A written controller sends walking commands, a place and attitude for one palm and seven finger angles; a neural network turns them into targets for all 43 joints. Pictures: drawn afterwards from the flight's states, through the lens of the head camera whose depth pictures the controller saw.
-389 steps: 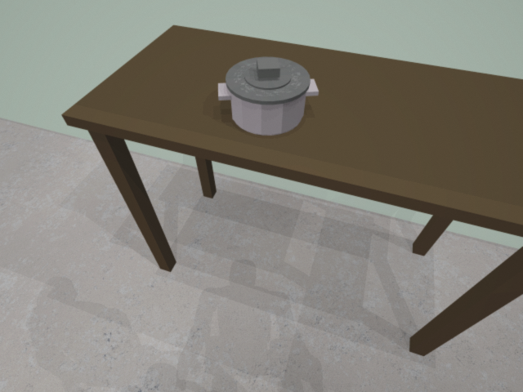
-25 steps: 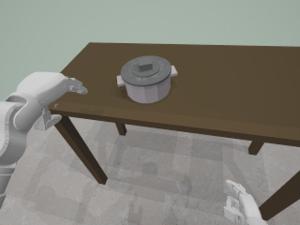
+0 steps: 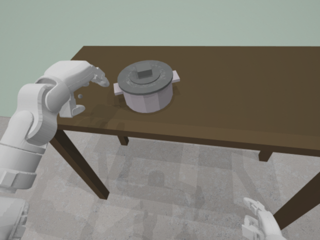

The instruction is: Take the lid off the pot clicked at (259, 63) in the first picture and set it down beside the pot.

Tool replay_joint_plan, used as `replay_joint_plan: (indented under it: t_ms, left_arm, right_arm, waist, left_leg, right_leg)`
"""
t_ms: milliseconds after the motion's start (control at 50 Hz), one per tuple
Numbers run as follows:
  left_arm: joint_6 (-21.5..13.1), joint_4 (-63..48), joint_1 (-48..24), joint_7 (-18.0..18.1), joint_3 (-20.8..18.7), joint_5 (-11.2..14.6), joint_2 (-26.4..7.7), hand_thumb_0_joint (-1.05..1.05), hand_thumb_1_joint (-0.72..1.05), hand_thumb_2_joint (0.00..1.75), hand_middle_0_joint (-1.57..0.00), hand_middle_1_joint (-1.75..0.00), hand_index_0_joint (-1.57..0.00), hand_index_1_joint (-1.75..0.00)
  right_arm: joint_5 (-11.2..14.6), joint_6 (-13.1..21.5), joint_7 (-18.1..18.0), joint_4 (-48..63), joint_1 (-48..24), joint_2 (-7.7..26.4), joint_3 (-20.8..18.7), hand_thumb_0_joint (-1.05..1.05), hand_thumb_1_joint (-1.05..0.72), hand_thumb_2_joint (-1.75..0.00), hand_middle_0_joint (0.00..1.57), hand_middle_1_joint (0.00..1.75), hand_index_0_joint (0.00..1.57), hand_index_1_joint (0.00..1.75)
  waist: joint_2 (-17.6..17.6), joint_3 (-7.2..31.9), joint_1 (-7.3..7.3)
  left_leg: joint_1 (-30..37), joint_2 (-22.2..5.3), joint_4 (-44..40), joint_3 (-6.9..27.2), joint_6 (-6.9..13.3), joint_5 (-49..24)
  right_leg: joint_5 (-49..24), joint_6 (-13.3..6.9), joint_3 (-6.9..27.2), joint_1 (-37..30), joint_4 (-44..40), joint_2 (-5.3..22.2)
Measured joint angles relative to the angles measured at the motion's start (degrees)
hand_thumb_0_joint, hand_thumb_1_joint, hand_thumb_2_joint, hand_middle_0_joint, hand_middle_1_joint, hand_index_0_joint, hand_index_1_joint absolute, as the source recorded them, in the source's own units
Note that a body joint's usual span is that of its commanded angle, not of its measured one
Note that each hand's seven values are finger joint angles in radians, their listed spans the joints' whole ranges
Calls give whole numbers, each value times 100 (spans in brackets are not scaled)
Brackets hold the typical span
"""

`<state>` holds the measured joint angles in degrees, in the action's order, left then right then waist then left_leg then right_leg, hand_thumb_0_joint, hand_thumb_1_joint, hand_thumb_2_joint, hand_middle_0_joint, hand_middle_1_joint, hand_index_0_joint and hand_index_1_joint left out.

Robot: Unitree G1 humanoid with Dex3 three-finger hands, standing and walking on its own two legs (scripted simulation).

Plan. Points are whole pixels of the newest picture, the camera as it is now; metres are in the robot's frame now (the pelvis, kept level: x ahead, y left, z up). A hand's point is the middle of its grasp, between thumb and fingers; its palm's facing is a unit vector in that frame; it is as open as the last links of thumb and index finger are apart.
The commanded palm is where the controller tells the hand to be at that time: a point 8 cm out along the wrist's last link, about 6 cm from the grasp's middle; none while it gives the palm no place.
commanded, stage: move the open hand above the knob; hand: left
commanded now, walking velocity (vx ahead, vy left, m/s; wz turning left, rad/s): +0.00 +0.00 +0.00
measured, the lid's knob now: (143, 69) +0.57 +0.08 +0.14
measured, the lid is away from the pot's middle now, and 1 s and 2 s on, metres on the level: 0.00 0.00 0.00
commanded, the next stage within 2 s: lower the open fingers around the knob in 1.74 s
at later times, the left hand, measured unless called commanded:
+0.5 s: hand (114, 74) +0.45 +0.13 +0.21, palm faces -0.20 +0.03 -0.98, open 10.3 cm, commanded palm +0.44 +0.14 +0.27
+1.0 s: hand (136, 55) +0.53 +0.09 +0.21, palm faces -0.27 +0.02 -0.96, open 10.3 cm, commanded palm +0.53 +0.09 +0.27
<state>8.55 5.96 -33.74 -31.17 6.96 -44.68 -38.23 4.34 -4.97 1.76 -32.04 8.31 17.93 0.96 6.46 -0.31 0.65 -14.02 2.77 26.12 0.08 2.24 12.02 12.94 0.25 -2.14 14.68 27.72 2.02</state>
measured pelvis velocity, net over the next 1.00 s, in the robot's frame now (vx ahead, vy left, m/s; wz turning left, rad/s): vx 0.03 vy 0.00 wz -0.04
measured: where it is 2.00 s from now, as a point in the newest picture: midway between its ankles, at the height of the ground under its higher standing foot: outside the picture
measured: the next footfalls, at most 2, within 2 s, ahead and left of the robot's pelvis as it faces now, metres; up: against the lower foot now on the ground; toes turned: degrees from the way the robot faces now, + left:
none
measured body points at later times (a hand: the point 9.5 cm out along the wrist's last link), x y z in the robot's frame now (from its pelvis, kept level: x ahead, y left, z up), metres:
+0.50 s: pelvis +0.01 +0.00 +0.00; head +0.02 -0.04 +0.45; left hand +0.45 +0.13 +0.27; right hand +0.16 -0.24 -0.12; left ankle +0.02 +0.10 -0.74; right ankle +0.02 -0.12 -0.74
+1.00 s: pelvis +0.03 +0.00 +0.00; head +0.07 -0.03 +0.45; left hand +0.54 +0.08 +0.27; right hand +0.07 -0.27 -0.13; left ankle +0.02 +0.10 -0.74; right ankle +0.02 -0.12 -0.74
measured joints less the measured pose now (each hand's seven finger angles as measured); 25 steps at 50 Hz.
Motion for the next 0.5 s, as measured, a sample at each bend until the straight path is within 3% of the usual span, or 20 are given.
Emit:
replay_joint_plan:
  t_ms: [360,500]
  left_arm:
    - [403,1186,-1312,76,771,-287,603,0,-38,158,-84,-9,-85,-8]
    - [491,2137,-2020,154,1021,-411,885,0,-39,158,-84,-9,-85,-8]
  right_arm:
    - [29,-105,48,-92,117,-133,37,2,-90,-90,20,29,20,30]
    - [20,-82,-20,-207,221,-155,58,1,-90,-90,20,29,20,30]
  waist:
    - [-70,108,-161]
    - [-130,140,-264]
  left_leg:
    - [-23,27,-16,-55,23,58]
    - [-72,29,-39,-81,25,63]
  right_leg:
    - [81,13,61,75,60,25]
    - [95,13,88,152,76,26]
